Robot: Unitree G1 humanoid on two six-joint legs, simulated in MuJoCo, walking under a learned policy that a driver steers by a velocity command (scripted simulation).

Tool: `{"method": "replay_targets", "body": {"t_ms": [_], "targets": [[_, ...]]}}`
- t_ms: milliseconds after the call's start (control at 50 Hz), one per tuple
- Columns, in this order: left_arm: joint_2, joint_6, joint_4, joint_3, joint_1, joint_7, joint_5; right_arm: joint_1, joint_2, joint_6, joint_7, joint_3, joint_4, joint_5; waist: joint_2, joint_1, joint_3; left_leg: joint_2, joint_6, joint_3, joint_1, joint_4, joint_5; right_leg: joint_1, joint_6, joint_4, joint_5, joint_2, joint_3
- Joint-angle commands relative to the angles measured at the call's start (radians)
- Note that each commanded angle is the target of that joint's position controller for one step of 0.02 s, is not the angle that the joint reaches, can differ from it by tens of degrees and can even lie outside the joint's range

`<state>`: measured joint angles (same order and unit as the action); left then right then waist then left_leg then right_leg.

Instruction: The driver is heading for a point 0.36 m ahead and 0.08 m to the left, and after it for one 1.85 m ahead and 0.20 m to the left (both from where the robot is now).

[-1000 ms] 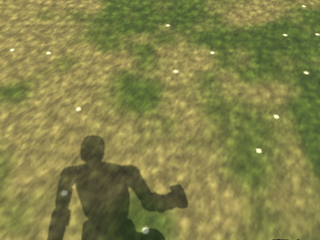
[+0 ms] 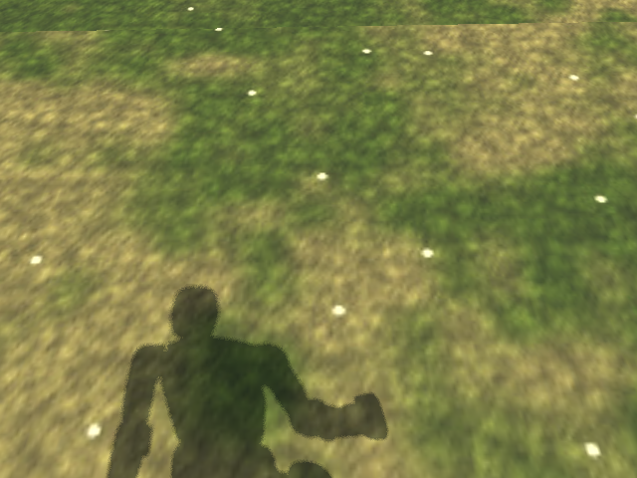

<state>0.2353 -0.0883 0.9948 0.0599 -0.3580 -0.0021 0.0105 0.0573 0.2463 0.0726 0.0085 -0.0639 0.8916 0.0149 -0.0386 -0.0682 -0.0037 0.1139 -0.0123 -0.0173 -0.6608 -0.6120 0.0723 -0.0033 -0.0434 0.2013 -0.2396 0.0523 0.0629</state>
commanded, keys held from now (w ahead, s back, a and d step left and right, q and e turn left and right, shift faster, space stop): w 1.00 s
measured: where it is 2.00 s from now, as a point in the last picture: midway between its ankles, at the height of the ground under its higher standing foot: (355, 238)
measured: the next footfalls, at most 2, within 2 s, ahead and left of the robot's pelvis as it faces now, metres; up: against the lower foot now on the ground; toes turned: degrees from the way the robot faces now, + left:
left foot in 0.12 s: +0.26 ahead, +0.14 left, +0.00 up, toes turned +3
right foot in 0.68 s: +0.58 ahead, -0.10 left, +0.00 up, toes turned -3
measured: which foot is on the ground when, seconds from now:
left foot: up 0.00-0.10, down 0.12-0.68, up 0.70-1.00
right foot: down 0.00-0.12, up 0.14-0.66, down 0.68-1.00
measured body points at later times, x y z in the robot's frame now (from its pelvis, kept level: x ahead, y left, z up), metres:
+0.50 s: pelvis +0.28 +0.06 +0.00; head +0.30 +0.06 +0.45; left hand +0.45 +0.31 -0.11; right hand +0.27 -0.21 -0.13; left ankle +0.22 +0.14 -0.74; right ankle +0.46 -0.13 -0.68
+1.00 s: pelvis +0.56 -0.02 +0.00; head +0.58 -0.02 +0.45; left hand +0.57 +0.25 -0.13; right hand +0.71 -0.28 -0.11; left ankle +0.70 +0.17 -0.67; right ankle +0.54 -0.09 -0.74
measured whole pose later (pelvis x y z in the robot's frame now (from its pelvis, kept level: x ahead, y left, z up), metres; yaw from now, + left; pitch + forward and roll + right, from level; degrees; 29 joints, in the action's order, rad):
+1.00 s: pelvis +0.56 -0.02 +0.00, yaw +0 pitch +1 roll -1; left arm 0.23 -0.09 0.99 0.06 -0.33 0.01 0.00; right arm 0.11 0.27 0.07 -0.01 -0.08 0.91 0.01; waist -0.04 -0.05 0.00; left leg 0.14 -0.01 -0.04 -0.69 -0.86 -0.07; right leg 0.10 -0.07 0.24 -0.17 0.07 0.06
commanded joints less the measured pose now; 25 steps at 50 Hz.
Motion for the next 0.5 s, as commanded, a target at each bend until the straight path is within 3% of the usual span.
{"method": "replay_targets", "body": {"t_ms": [20,80,100,120,140,160,180,200,220,240,260,300,340,400,500], "targets": [[0.168,0.004,-0.012,0.037,-0.047,-0.008,0.008,-0.134,0.057,0.020,0.018,-0.002,-0.093,0.006,0.100,-0.005,0.093,-0.018,-0.018,0.010,-0.026,0.068,-0.030,-0.012,-0.149,-0.034,0.251,-0.302,-0.124],[0.189,0.018,-0.011,0.047,-0.019,-0.014,0.010,-0.074,0.098,0.030,0.028,-0.015,-0.092,0.007,0.126,0.050,0.053,-0.056,-0.058,0.036,0.096,0.105,-0.140,-0.068,-0.119,0.065,0.452,-0.326,-0.125],[0.190,0.023,-0.017,0.046,0.008,-0.014,0.012,0.021,0.124,0.031,0.027,-0.030,-0.065,0.004,0.129,0.107,-0.005,-0.092,-0.079,0.070,0.239,0.125,-0.144,-0.056,-0.100,0.176,0.619,-0.298,-0.095],[0.163,0.027,-0.024,0.036,0.013,-0.014,0.008,0.193,0.175,0.031,0.020,-0.056,-0.010,0.000,0.104,0.178,-0.112,-0.098,-0.109,0.069,0.484,0.114,-0.125,0.024,-0.071,0.380,0.661,-0.239,-0.053],[0.120,0.026,-0.048,0.016,-0.010,-0.014,-0.015,0.370,0.258,0.027,0.009,-0.077,0.023,-0.011,-0.049,0.217,-0.267,0.113,-0.177,-0.186,0.789,0.100,-0.123,0.244,-0.031,0.724,0.335,-0.166,-0.001],[-0.005,0.001,-0.046,-0.016,-0.126,-0.002,-0.006,0.393,0.292,0.026,0.019,-0.079,0.041,-0.012,-0.303,0.140,-0.367,0.289,-0.328,-0.664,1.056,0.258,-0.329,0.616,0.016,1.016,-0.322,0.017,-0.075],[0.112,-0.022,-0.042,0.008,-0.045,0.003,0.018,0.363,0.195,0.029,0.021,-0.051,0.029,-0.002,-0.179,0.174,-0.308,0.256,-0.286,-0.668,1.017,0.310,-0.440,0.729,-0.004,1.126,-0.338,-0.041,-0.188],[0.152,-0.035,-0.072,0.018,0.049,0.006,0.036,0.280,0.154,0.032,0.017,-0.039,0.011,-0.001,-0.126,0.165,-0.181,0.227,-0.242,-0.519,0.893,0.320,-0.396,0.784,-0.022,1.129,-0.243,-0.090,-0.165],[0.146,-0.037,-0.079,0.018,0.094,-0.001,0.032,0.203,0.135,0.033,0.017,-0.030,-0.007,-0.009,-0.031,0.133,-0.114,0.194,-0.222,-0.410,0.748,0.344,-0.292,0.743,-0.023,1.086,-0.147,-0.143,-0.139],[0.139,-0.031,-0.080,0.026,0.114,-0.007,0.017,0.156,0.109,0.034,0.019,-0.023,-0.013,-0.019,-0.010,0.106,-0.061,0.162,-0.216,-0.331,0.629,0.373,-0.212,0.700,-0.019,1.026,-0.090,-0.173,-0.133],[0.125,-0.017,-0.077,0.028,0.092,-0.007,0.013,0.142,0.088,0.037,0.021,-0.015,-0.010,-0.029,-0.033,0.074,-0.053,0.139,-0.208,-0.280,0.561,0.401,-0.174,0.638,-0.019,0.991,-0.052,-0.198,-0.141],[0.089,0.005,-0.072,0.026,0.072,-0.009,0.012,0.159,0.093,0.041,0.019,-0.016,0.004,-0.023,-0.039,0.053,-0.034,0.122,-0.219,-0.219,0.504,0.449,-0.137,0.607,-0.008,0.927,-0.030,-0.210,-0.132],[0.086,0.015,-0.091,0.027,0.125,-0.013,0.003,0.190,0.127,0.043,0.008,-0.023,0.017,-0.021,-0.018,0.056,0.000,0.123,-0.229,-0.178,0.495,0.482,-0.091,0.662,0.013,0.843,0.039,-0.217,-0.124],[0.081,0.014,-0.123,0.028,0.221,-0.009,-0.006,0.235,0.138,0.035,-0.009,-0.025,0.033,-0.017,-0.008,0.077,0.026,0.106,-0.213,-0.119,0.528,0.498,-0.045,0.725,0.038,0.678,0.196,-0.212,-0.115],[0.056,0.005,-0.165,0.011,0.382,0.010,0.004,0.312,0.143,0.026,-0.017,-0.023,0.062,-0.005,-0.017,0.130,0.066,0.075,-0.180,-0.036,0.566,0.503,-0.062,0.672,0.038,0.427,0.356,-0.160,-0.063]]}}
Velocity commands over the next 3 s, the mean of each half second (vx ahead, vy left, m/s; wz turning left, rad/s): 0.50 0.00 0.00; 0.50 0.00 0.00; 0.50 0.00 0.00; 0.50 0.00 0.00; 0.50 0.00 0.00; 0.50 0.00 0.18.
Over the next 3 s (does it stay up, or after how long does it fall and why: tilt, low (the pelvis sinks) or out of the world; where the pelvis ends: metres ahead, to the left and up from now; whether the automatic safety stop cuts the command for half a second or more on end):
stays up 1.72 -0.01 -0.01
